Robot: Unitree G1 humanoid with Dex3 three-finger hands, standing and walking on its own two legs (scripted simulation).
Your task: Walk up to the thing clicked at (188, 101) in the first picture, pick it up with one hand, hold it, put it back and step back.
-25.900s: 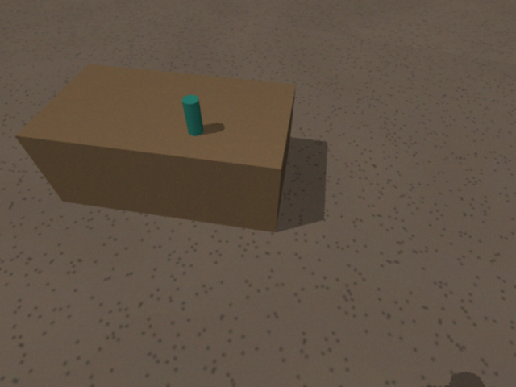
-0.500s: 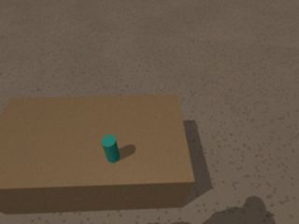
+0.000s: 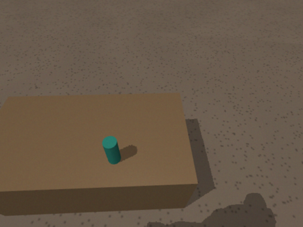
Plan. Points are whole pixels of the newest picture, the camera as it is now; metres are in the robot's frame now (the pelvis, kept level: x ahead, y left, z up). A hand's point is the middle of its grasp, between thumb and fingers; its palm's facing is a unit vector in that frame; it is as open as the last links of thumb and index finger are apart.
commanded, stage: stand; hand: left
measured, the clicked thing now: (112, 150) +0.48 +0.18 -0.29
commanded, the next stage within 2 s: step back in 0.62 s
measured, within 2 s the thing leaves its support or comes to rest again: neither
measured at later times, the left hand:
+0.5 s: hand out of the picture +0.08 +0.25 -0.16, palm faces -0.02 -0.94 -0.34, open 7.4 cm
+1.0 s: hand out of the picture +0.02 +0.23 -0.16, palm faces -0.05 -0.90 -0.43, open 7.4 cm
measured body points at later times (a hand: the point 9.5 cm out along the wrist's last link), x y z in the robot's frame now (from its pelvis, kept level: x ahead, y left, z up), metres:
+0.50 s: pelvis +0.01 +0.00 +0.00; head +0.02 +0.00 +0.45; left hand +0.08 +0.30 -0.13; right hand +0.08 -0.30 -0.13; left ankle +0.02 +0.12 -0.75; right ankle -0.03 -0.15 -0.75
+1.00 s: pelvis -0.06 -0.03 -0.02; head +0.01 -0.06 +0.42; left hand +0.02 +0.28 -0.13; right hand +0.06 -0.35 -0.16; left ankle -0.05 +0.11 -0.67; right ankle -0.04 -0.14 -0.75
